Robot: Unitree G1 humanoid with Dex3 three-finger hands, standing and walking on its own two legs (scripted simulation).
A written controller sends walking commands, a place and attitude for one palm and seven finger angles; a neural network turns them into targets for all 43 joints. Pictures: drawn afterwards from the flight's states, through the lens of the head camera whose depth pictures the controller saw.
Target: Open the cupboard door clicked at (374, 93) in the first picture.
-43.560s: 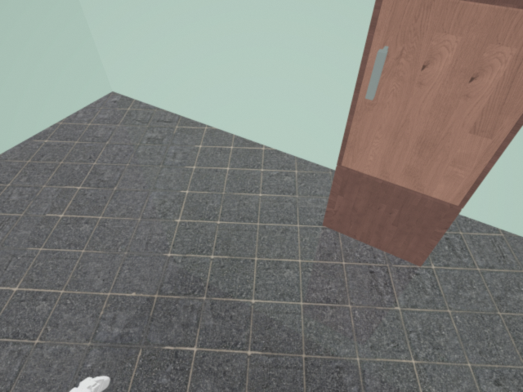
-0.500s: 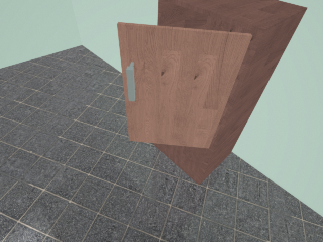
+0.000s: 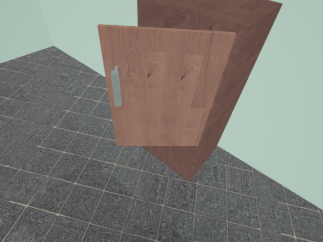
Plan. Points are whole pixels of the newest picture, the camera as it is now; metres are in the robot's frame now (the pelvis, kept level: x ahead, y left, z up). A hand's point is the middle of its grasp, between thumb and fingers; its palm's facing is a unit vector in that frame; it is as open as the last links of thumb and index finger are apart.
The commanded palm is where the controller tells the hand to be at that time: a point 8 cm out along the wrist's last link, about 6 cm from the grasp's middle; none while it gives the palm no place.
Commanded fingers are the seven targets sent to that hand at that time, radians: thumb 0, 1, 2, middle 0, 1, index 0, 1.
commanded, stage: shuffle to correct the standing spot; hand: left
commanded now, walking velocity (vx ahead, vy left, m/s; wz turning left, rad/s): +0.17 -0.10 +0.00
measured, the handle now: (117, 86) +0.61 +0.18 +0.04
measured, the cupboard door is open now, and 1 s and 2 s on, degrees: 42 42 42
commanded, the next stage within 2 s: come to a stop and stand still in 0.44 s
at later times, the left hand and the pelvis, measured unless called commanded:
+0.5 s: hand out of the picture +0.02 +0.10 -0.17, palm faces +0.09 -0.98 -0.19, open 7.3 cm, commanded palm none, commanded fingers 0.00 0.90 0.90 -0.20 -0.30 -0.20 -0.30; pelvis +0.04 -0.07 +0.00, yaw +1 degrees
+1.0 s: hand out of the picture +0.07 +0.10 -0.19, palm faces +0.07 -0.97 -0.25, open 7.3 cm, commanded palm none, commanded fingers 0.00 0.90 0.90 -0.20 -0.30 -0.20 -0.30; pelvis +0.05 -0.08 -0.02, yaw +0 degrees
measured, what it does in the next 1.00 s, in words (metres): steps on the spot: right foot, then left foot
